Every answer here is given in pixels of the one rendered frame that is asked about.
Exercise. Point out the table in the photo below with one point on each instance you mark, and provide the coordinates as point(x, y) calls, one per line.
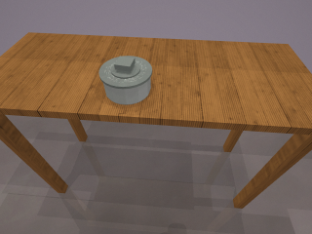
point(225, 85)

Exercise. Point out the lid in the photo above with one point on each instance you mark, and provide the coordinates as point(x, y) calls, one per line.
point(120, 79)

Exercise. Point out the pot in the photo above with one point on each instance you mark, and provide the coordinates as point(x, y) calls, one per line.
point(128, 96)

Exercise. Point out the knob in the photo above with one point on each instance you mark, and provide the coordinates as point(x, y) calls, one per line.
point(124, 63)

